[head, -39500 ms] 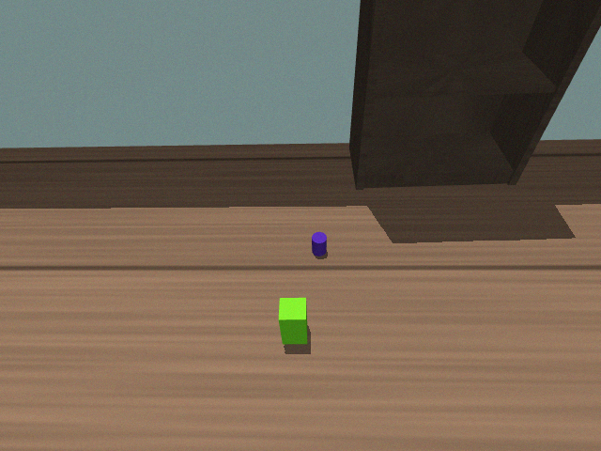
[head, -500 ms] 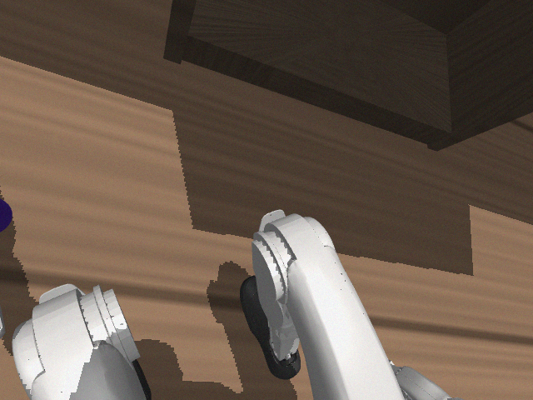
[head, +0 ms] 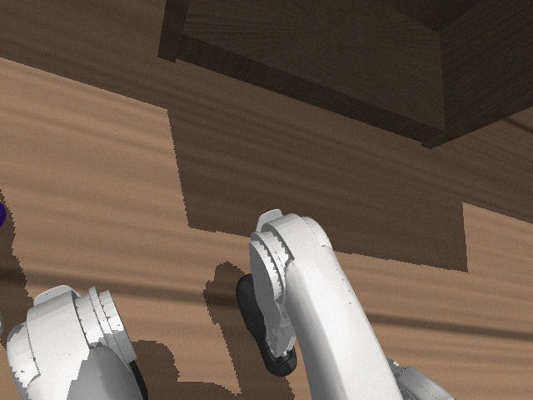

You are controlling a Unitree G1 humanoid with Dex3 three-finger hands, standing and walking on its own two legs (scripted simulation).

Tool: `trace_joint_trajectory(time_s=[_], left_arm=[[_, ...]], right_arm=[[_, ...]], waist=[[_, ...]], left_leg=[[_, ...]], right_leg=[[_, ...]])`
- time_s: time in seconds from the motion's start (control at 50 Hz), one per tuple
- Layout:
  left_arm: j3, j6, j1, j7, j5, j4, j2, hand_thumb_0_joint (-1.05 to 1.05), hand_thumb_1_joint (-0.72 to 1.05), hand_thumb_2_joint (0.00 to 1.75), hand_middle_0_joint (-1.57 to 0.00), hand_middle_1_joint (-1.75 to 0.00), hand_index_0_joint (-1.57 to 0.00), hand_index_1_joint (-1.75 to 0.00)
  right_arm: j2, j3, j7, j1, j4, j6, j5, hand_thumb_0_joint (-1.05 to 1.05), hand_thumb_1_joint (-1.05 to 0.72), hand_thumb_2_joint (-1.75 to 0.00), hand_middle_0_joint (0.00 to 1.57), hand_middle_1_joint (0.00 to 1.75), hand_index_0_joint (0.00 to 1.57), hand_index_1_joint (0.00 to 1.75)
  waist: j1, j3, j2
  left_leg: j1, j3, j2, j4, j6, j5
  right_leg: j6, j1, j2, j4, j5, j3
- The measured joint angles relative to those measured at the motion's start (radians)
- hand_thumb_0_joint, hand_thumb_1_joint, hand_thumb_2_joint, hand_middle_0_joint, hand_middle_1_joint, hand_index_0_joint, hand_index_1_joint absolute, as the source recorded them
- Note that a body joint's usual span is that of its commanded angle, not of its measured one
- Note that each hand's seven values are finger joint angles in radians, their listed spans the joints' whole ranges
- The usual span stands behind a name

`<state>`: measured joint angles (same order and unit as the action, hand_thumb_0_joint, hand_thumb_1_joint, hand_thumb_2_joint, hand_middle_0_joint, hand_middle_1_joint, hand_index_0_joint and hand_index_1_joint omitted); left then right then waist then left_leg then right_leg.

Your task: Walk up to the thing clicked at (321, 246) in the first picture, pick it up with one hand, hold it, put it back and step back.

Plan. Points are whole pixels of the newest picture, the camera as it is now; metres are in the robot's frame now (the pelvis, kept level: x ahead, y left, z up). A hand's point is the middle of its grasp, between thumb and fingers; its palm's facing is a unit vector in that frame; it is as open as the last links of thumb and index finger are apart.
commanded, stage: withdraw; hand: left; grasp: from above
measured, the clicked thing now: out of the picture +0.45 +0.30 -0.25
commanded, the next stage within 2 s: home in 0.86 s
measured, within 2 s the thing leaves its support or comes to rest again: neither
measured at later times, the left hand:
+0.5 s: hand out of the picture +0.41 +0.31 -0.05, palm faces -0.49 -0.13 -0.86, open 14.1 cm
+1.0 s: hand out of the picture +0.45 +0.32 -0.09, palm faces -0.31 -0.05 -0.95, open 14.0 cm
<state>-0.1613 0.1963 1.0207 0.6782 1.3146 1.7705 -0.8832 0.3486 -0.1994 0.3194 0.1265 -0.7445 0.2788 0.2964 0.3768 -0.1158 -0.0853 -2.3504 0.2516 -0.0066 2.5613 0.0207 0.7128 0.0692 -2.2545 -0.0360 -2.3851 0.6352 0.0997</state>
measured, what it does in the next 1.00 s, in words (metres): stands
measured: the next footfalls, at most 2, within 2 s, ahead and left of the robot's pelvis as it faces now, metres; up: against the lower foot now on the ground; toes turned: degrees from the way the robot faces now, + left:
none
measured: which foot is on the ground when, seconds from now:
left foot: down 0.00-1.00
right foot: down 0.00-1.00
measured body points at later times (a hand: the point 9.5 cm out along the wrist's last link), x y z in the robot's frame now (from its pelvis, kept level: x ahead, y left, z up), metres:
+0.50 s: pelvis -0.01 -0.01 +0.07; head +0.19 +0.05 +0.47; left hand +0.44 +0.31 +0.00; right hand +0.12 -0.27 -0.05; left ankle +0.06 +0.13 -0.26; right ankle +0.12 -0.13 -0.26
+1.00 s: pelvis +0.00 -0.01 +0.04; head +0.22 +0.07 +0.43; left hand +0.46 +0.32 -0.04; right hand +0.05 -0.27 -0.06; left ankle +0.06 +0.13 -0.26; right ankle +0.12 -0.13 -0.26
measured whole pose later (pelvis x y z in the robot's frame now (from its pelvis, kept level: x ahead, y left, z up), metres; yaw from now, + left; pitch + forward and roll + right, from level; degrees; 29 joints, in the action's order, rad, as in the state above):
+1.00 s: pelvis +0.00 -0.01 +0.04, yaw +6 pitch +35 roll -7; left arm -0.08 0.12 0.92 0.43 1.23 1.31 -0.68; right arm 0.25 -0.04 0.14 0.22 -0.76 0.05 0.13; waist 0.24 0.09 0.02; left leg -2.30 0.13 0.00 2.36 0.02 0.68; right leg 0.05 -2.25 0.01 -2.28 0.65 0.01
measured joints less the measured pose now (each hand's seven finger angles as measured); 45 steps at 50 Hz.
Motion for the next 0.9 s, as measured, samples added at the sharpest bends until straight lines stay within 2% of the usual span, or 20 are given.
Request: trace_joint_trajectory(time_s=[0.12, 0.22, 0.3, 0.34, 0.42, 0.46, 0.52, 0.56, 0.62, 0.68, 0.76, 0.84, 0.9], left_arm=[[0.001, -0.024, -0.06, -0.041, -0.037, -0.202, 0.06, 0.0, -0.5, 1.0, -0.1, -1.02, -0.11, -1.02], [0.039, -0.087, -0.141, -0.102, -0.091, -0.388, 0.159, 0.0, -0.52, 1.01, -0.1, -1.01, -0.1, -1.02], [0.108, -0.155, -0.153, -0.2, -0.132, -0.442, 0.219, 0.01, -0.53, 1.01, -0.1, -1.0, -0.09, -1.01], [0.141, -0.177, -0.138, -0.261, -0.166, -0.437, 0.239, 0.01, -0.53, 1.02, -0.1, -1.0, -0.09, -1.01], [0.198, -0.172, -0.09, -0.39, -0.23, -0.414, 0.263, 0.0, -0.54, 1.03, -0.1, -1.0, -0.09, -1.02], [0.21, -0.146, -0.074, -0.443, -0.238, -0.412, 0.269, 0.0, -0.54, 1.03, -0.1, -1.01, -0.08, -1.03], [0.217, -0.088, -0.059, -0.488, -0.216, -0.408, 0.266, 0.0, -0.55, 1.04, -0.1, -1.02, -0.08, -1.04], [0.215, -0.043, -0.051, -0.493, -0.188, -0.403, 0.255, 0.0, -0.56, 1.05, -0.1, -1.02, -0.08, -1.04], [0.203, 0.023, -0.039, -0.464, -0.131, -0.381, 0.225, 0.01, -0.56, 1.05, -0.1, -1.03, -0.08, -1.05], [0.184, 0.065, -0.021, -0.408, -0.071, -0.338, 0.191, 0.01, -0.56, 1.05, -0.1, -1.03, -0.08, -1.05], [0.144, 0.079, 0.0, -0.316, -0.018, -0.263, 0.154, 0.01, -0.55, 1.04, -0.09, -1.03, -0.08, -1.04], [0.096, 0.051, -0.022, -0.249, 0.004, -0.284, 0.141, 0.01, -0.54, 1.03, -0.09, -1.03, -0.09, -1.04], [0.071, 0.011, -0.061, -0.224, -0.018, -0.36, 0.156, 0.0, -0.53, 1.03, -0.09, -1.02, -0.09, -1.03]], right_arm=[[-0.011, 0.038, 0.018, 0.031, -0.02, -0.005, -0.023, 0.01, -0.91, -0.91, 0.2, 0.3, 0.2, 0.3], [-0.033, 0.098, 0.02, 0.049, -0.045, -0.068, -0.092, 0.01, -0.92, -0.91, 0.2, 0.3, 0.2, 0.3], [-0.041, 0.143, 0.002, 0.033, -0.037, -0.137, -0.149, 0.01, -0.92, -0.91, 0.2, 0.3, 0.2, 0.3], [-0.041, 0.159, -0.014, 0.021, -0.019, -0.165, -0.167, 0.01, -0.92, -0.91, 0.2, 0.3, 0.2, 0.3], [-0.04, 0.171, -0.058, -0.001, 0.02, -0.195, -0.191, 0.01, -0.92, -0.91, 0.2, 0.3, 0.2, 0.29], [-0.037, 0.17, -0.084, -0.006, 0.038, -0.204, -0.196, 0.01, -0.92, -0.91, 0.2, 0.3, 0.2, 0.29], [-0.031, 0.16, -0.124, -0.004, 0.056, -0.217, -0.196, 0.01, -0.92, -0.91, 0.2, 0.3, 0.2, 0.29], [-0.027, 0.154, -0.149, 0.0, 0.059, -0.226, -0.192, 0.01, -0.92, -0.91, 0.2, 0.3, 0.2, 0.29], [-0.021, 0.143, -0.177, 0.009, 0.057, -0.236, -0.183, 0.01, -0.92, -0.91, 0.2, 0.3, 0.2, 0.29], [-0.016, 0.133, -0.193, 0.023, 0.052, -0.241, -0.171, 0.01, -0.92, -0.91, 0.2, 0.3, 0.2, 0.29], [-0.017, 0.124, -0.202, 0.039, 0.036, -0.235, -0.149, 0.01, -0.91, -0.91, 0.2, 0.3, 0.2, 0.29], [-0.034, 0.127, -0.199, 0.061, 0.018, -0.224, -0.134, 0.01, -0.91, -0.91, 0.2, 0.3, 0.2, 0.29], [-0.058, 0.14, -0.189, 0.081, 0.004, -0.219, -0.136, 0.01, -0.91, -0.91, 0.2, 0.3, 0.2, 0.29]], waist=[[-0.032, 0.05, 0.019], [-0.085, 0.175, 0.086], [-0.14, 0.239, 0.133], [-0.162, 0.252, 0.147], [-0.191, 0.239, 0.147], [-0.197, 0.224, 0.139], [-0.195, 0.205, 0.118], [-0.186, 0.196, 0.1], [-0.164, 0.186, 0.074], [-0.138, 0.18, 0.057], [-0.11, 0.165, 0.052], [-0.1, 0.15, 0.064], [-0.105, 0.157, 0.076]], left_leg=[[0.004, -0.009, 0.0, -0.014, 0.008, 0.015], [0.007, -0.034, -0.004, -0.062, 0.009, 0.031], [0.049, -0.078, -0.012, -0.13, -0.002, 0.027], [0.077, -0.099, -0.014, -0.168, -0.007, 0.015], [0.132, -0.126, -0.014, -0.236, -0.009, -0.019], [0.152, -0.13, -0.011, -0.262, -0.009, -0.037], [0.165, -0.128, -0.006, -0.282, -0.006, -0.059], [0.163, -0.123, -0.002, -0.284, -0.003, -0.069], [0.144, -0.112, 0.004, -0.268, 0.002, -0.077], [0.113, -0.101, 0.01, -0.241, 0.015, -0.081], [0.071, -0.088, 0.015, -0.198, 0.024, -0.079], [0.035, -0.089, 0.017, -0.17, 0.021, -0.073], [0.026, -0.101, 0.014, -0.167, 0.013, -0.062]], right_leg=[[-0.009, -0.004, 0.006, 0.003, 0.016, -0.006], [-0.017, -0.01, 0.018, 0.031, 0.041, -0.02], [-0.013, 0.02, 0.026, 0.074, 0.047, -0.052], [-0.01, 0.04, 0.029, 0.1, 0.041, -0.067], [-0.009, 0.084, 0.036, 0.146, 0.017, -0.085], [-0.013, 0.101, 0.04, 0.165, 0.003, -0.087], [-0.024, 0.113, 0.045, 0.179, -0.014, -0.082], [-0.03, 0.11, 0.048, 0.178, -0.022, -0.077], [-0.035, 0.093, 0.049, 0.163, -0.03, -0.069], [-0.038, 0.065, 0.049, 0.138, -0.032, -0.062], [-0.035, 0.029, 0.046, 0.104, -0.03, -0.057], [-0.028, 0.001, 0.044, 0.083, -0.023, -0.06], [-0.025, -0.01, 0.044, 0.077, -0.011, -0.072]])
